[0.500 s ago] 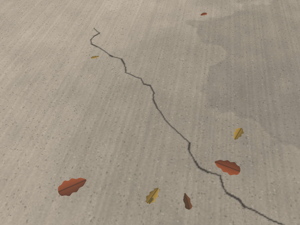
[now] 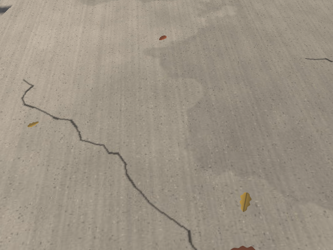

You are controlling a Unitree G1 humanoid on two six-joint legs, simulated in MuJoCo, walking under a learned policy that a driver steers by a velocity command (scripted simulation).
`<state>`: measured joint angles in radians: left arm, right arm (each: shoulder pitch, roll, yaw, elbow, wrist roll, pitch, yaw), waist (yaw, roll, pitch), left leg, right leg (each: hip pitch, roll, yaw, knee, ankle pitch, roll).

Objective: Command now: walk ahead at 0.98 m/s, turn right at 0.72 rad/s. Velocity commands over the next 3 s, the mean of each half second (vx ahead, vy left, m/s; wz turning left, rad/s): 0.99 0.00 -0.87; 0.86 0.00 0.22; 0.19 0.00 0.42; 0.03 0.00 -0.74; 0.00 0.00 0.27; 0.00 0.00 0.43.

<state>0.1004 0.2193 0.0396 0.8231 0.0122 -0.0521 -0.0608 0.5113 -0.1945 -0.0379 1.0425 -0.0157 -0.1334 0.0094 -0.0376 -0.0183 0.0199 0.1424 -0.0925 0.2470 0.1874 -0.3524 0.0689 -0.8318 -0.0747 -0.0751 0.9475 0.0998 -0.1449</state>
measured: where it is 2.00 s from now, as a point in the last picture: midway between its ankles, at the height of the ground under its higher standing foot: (205, 130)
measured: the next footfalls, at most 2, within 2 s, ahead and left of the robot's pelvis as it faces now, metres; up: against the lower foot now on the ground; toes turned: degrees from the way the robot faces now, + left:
right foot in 0.14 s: +0.31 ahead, -0.02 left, +0.00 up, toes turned -12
left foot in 0.56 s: +0.76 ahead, +0.02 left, +0.00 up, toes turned -30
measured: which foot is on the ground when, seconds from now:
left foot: down 0.00-0.14, up 0.16-0.54, down 0.56-0.94, up 0.96-1.00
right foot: up 0.00-0.12, down 0.14-0.54, up 0.56-0.92, down 0.94-1.00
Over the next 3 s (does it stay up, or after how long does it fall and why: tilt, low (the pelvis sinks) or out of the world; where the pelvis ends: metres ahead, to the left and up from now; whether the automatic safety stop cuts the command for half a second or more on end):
stays up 1.18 -0.22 0.00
